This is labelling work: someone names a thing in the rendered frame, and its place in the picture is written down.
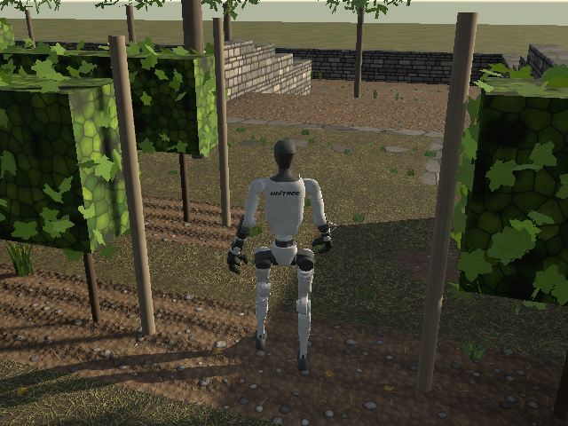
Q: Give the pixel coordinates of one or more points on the robot left upper arm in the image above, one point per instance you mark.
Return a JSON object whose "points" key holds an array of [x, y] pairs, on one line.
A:
{"points": [[257, 186]]}

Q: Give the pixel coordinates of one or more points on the robot right foot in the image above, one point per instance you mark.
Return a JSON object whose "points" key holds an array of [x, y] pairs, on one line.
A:
{"points": [[303, 363]]}

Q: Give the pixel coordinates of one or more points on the robot right hand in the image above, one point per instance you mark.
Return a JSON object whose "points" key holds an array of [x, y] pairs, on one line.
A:
{"points": [[320, 241]]}

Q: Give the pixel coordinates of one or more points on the robot left forearm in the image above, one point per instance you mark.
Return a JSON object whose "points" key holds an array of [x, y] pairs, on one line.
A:
{"points": [[240, 237]]}

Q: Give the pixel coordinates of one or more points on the robot left thigh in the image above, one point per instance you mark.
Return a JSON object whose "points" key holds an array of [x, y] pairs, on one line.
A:
{"points": [[263, 263]]}

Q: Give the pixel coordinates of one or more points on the robot right upper arm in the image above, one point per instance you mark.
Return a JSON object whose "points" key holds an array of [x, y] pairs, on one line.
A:
{"points": [[312, 187]]}

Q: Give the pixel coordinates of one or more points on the robot left hand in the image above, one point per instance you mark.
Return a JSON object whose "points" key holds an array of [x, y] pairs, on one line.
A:
{"points": [[231, 260]]}

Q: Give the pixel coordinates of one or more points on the robot right forearm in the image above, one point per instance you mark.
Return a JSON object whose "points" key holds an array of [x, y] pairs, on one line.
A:
{"points": [[324, 231]]}

